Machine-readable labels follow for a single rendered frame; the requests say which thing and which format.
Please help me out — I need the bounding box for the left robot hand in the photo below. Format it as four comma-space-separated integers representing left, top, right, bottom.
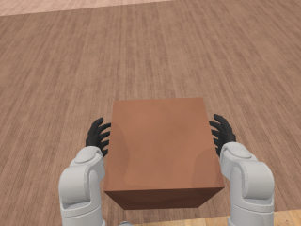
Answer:
86, 117, 111, 157

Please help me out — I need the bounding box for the carton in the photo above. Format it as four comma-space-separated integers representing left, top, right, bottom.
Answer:
103, 97, 225, 211

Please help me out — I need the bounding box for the robot left shin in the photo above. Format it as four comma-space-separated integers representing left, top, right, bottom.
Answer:
120, 221, 132, 225

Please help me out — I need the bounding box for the left robot forearm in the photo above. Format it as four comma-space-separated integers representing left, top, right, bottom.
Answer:
58, 146, 106, 226

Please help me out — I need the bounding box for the right robot forearm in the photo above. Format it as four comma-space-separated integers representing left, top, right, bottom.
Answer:
219, 141, 275, 226

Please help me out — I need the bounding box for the right robot hand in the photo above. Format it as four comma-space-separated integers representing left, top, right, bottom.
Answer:
209, 114, 236, 157

